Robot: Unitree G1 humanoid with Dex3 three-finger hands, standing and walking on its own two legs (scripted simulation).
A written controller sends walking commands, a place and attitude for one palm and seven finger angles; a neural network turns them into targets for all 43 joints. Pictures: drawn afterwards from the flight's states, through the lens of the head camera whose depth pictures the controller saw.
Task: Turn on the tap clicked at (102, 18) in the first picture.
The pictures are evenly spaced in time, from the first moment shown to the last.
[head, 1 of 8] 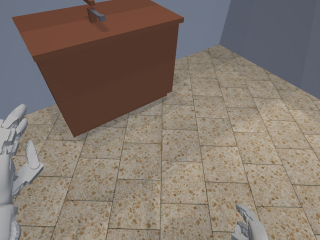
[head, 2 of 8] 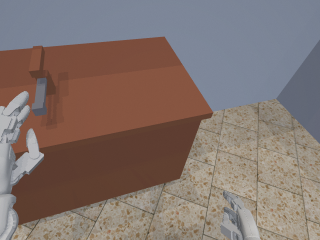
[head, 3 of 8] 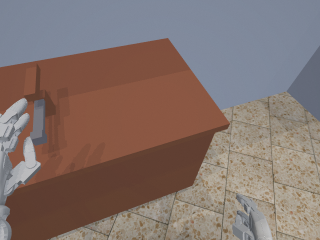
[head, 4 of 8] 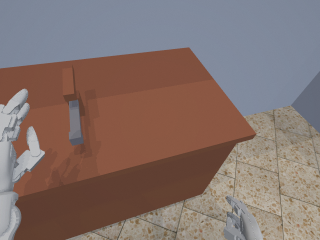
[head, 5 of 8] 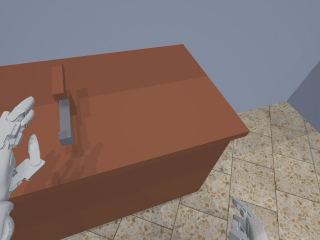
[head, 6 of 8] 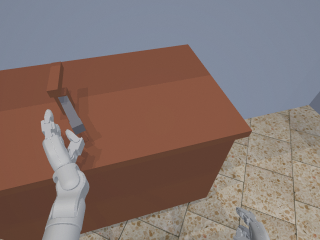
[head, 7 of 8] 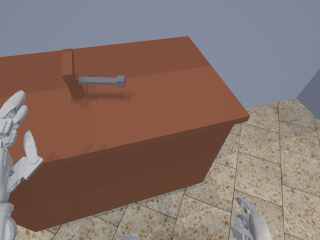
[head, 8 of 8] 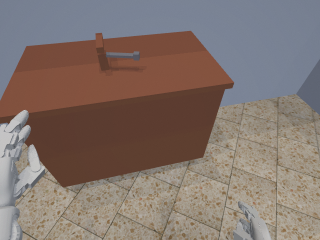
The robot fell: no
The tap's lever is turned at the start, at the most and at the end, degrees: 0 73 73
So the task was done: yes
